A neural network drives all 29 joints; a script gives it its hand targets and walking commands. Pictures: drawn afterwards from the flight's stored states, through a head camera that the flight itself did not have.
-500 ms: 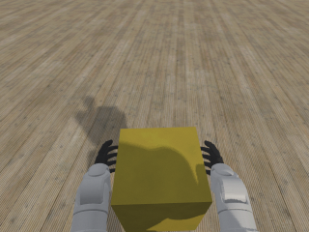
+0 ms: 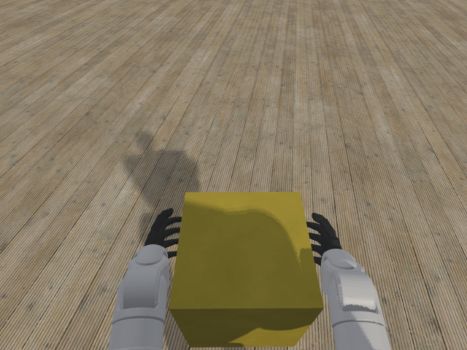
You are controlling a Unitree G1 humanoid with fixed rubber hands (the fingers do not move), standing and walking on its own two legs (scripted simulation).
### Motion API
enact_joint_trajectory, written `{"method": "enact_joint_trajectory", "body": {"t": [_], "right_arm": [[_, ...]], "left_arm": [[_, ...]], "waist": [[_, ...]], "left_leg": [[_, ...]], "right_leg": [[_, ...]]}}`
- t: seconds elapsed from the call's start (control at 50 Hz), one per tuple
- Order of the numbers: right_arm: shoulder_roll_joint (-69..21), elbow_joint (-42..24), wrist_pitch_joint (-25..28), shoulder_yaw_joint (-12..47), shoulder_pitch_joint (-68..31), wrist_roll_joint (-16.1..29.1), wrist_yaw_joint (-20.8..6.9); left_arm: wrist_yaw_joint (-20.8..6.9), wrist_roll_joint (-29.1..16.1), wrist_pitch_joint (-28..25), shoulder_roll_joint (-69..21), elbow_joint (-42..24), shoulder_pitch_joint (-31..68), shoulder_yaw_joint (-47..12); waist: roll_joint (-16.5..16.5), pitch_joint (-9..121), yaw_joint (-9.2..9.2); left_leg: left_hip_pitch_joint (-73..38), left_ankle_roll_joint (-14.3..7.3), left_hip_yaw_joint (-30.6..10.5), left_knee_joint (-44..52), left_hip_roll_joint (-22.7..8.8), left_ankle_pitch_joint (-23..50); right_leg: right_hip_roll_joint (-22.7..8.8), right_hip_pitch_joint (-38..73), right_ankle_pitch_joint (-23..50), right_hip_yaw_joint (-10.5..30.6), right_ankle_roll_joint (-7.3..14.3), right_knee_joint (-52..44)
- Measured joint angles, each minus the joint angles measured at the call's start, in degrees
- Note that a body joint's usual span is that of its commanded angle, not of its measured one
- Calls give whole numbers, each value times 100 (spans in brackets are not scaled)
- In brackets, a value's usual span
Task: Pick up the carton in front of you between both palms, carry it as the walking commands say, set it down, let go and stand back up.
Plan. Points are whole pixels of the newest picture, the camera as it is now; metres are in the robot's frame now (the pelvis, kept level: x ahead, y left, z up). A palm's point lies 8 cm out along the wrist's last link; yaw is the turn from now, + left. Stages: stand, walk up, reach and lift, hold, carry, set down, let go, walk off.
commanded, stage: hold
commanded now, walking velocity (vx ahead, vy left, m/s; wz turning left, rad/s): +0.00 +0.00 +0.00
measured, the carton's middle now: (242, 273) +0.28 -0.01 -0.04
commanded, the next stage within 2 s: set down in 0.32 s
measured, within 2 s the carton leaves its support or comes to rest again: neither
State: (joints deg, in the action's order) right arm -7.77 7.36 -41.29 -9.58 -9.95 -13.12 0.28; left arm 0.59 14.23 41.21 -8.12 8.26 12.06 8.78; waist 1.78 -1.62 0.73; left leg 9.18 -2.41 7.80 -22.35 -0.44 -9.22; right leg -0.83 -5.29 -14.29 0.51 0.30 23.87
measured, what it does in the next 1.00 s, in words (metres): lowers itself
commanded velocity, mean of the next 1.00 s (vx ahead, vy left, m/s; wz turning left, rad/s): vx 0.00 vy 0.00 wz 0.00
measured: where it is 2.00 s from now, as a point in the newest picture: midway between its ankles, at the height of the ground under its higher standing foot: outside the picture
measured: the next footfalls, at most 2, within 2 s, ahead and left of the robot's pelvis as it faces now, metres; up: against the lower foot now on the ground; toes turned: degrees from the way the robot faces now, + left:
none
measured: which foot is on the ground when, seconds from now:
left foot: down 0.00-1.00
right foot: down 0.00-1.00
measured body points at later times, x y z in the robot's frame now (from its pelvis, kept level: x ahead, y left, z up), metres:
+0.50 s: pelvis -0.04 -0.02 -0.01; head -0.08 -0.01 +0.44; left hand +0.28 +0.14 +0.04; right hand +0.28 -0.16 +0.03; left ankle +0.04 +0.09 -0.74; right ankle -0.01 -0.13 -0.74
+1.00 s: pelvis -0.05 -0.02 -0.08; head +0.15 -0.02 +0.32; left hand +0.34 +0.11 -0.16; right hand +0.33 -0.19 -0.17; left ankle +0.04 +0.09 -0.74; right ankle -0.01 -0.13 -0.74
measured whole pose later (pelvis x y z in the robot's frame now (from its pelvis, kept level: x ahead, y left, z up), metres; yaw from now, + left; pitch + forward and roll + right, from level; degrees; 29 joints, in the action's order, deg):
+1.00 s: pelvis -0.05 -0.02 -0.08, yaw -2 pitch +25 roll +0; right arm -5.3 34.4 -6.4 -22.1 -32.2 -13.6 -0.3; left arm 2.5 14.6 6.9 -8.7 30.9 31.4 22.1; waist 0.6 -0.3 0.5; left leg 64.2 -0.7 -1.2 -55.2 1.8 -16.2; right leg 3.2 -60.8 -22.1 1.2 0.9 57.8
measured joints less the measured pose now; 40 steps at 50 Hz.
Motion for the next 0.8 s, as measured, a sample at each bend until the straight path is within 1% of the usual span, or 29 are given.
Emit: {"method": "enact_joint_trajectory", "body": {"t": [0.06, 0.12, 0.28, 0.38, 0.46, 0.5, 0.56, 0.66, 0.72, 0.8], "right_arm": [[-13, 154, 56, 22, -79, 0, -8], [-32, 305, 81, 20, -193, -36, -40], [-75, 624, 103, -189, -417, -156, -118], [-101, 821, 131, -324, -538, -205, -133], [-195, 1263, 287, -680, -897, -342, -179], [-275, 1576, 440, -976, -1151, -481, -215], [-359, 2042, 698, -1435, -1537, -731, -265], [-399, 2551, 1108, -2029, -2036, -1192, -363], [-356, 2664, 1415, -2154, -2157, -1331, -407], [-223, 2741, 2030, -2089, -2235, -1273, -396]], "left_arm": [[12, -3, -21, 13, -32, -67, 54], [48, -25, 0, 19, -80, -106, 108], [16, 67, 47, -26, 190, 138, 286], [-39, 183, 56, -67, 404, 328, 430], [-113, 347, -34, -165, 767, 702, 842], [-155, 478, -152, -227, 1034, 954, 1141], [-233, 678, -372, -248, 1520, 1381, 1552], [-318, 1034, -835, -258, 2197, 1943, 2039], [-330, 1155, -1251, -293, 2452, 2104, 2206], [-254, 1094, -1964, -302, 2593, 2174, 2168]], "waist": [[34, -156, -95], [23, -243, -128], [-14, -311, -71], [7, -305, -110], [24, -326, -223], [14, -329, -269], [45, -384, -269], [5, -439, -128], [-34, -434, -57], [-82, -455, -31]], "left_leg": [[-179, 20, -119, 116, 39, 104], [-257, 47, -214, 100, 34, 139], [-316, 96, -346, -74, 3, 151], [-344, 118, -491, -169, 62, 137], [-314, 148, -672, -330, 138, 39], [-265, 145, -794, -418, 182, -57], [-122, 151, -840, -649, 209, -146], [445, 142, -898, -1061, 220, -261], [1069, 133, -899, -1366, 232, -338], [2179, 130, -885, -1840, 237, -419]], "right_leg": [[-9, 201, 5, -57, -62, -72], [5, 322, 27, -150, -14, -78], [47, 412, -5, -257, 63, 106], [107, 378, -20, -152, 96, 245], [196, 273, -52, 23, 127, 428], [258, 184, -84, 107, 142, 546], [296, 51, -152, 171, 167, 720], [336, -492, -269, 166, 146, 1082], [333, -1114, -352, 153, 104, 1394], [341, -2234, -456, 145, 70, 1902]]}}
